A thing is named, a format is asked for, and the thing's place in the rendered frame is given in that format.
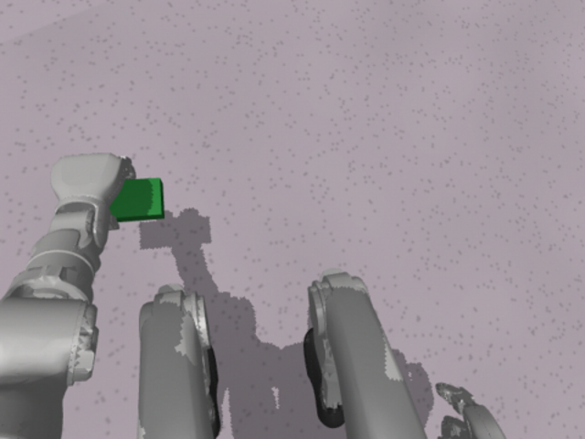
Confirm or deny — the left robot hand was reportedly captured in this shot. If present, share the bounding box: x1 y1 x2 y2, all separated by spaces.
50 153 136 230

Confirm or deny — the small box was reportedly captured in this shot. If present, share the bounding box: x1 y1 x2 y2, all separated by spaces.
109 177 165 222

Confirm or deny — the left robot arm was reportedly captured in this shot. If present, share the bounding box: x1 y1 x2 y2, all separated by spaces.
0 196 111 439

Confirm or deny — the right robot hand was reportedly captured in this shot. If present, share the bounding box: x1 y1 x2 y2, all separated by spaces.
435 382 506 439

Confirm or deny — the right robot foot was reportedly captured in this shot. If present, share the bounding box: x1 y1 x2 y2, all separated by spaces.
303 328 345 428

